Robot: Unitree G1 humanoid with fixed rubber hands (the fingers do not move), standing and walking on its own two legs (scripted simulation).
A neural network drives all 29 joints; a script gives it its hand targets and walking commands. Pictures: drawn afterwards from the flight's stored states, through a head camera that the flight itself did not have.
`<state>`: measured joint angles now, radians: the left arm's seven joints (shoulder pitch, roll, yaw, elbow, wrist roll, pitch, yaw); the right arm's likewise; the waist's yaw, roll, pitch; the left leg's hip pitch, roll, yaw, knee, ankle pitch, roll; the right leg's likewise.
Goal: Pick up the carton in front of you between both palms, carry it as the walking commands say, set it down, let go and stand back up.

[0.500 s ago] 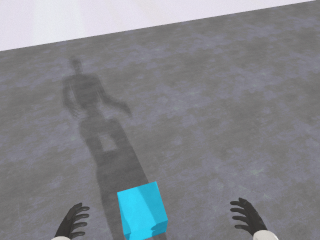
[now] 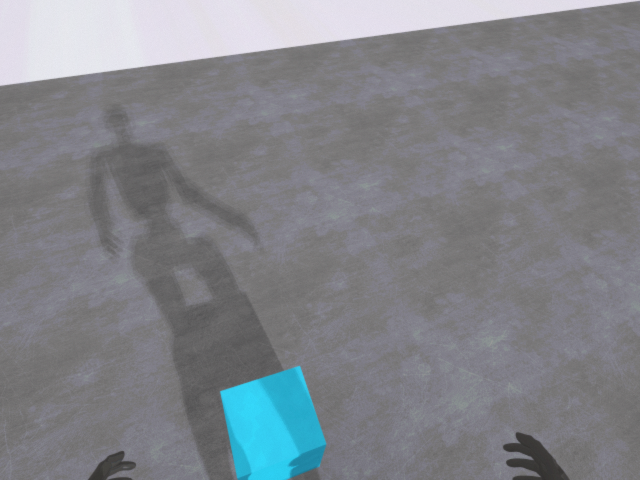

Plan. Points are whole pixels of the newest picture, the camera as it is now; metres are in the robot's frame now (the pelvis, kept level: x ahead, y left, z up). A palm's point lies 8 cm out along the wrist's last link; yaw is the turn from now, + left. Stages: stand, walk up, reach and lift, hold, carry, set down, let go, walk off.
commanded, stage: stand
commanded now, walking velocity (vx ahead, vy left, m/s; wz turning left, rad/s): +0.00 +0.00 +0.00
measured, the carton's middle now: (272, 431) +0.35 +0.08 -0.65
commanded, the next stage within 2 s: none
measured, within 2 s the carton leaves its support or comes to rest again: neither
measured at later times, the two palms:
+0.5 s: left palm out of the picture +0.08 +0.30 -0.11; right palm out of the picture +0.08 -0.30 -0.08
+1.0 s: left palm out of the picture +0.06 +0.30 -0.11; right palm out of the picture +0.07 -0.31 -0.09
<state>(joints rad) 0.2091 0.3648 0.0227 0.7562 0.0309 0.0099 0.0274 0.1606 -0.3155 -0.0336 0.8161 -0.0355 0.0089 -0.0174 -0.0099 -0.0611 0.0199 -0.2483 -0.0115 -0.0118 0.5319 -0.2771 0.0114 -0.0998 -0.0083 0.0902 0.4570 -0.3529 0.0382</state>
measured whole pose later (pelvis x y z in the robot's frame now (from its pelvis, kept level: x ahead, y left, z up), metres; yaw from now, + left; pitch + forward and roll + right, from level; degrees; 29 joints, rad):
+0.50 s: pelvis -0.01 +0.00 +0.01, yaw +0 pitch -2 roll +0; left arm 0.19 0.38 0.01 0.90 0.03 0.00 0.02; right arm 0.13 -0.35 -0.03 0.96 -0.02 0.00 -0.01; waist -0.01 -0.05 0.03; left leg -0.20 -0.01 -0.01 0.46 -0.22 0.01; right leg -0.06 -0.02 0.08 0.39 -0.30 0.04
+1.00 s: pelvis -0.02 +0.00 +0.01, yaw +1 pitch -2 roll +0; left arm 0.16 0.39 0.01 0.98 0.02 -0.01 0.02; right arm 0.11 -0.37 -0.02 1.04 -0.01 0.00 -0.01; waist -0.01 -0.03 0.04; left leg -0.18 -0.01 -0.03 0.41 -0.18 0.00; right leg -0.03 -0.02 0.06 0.34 -0.27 0.04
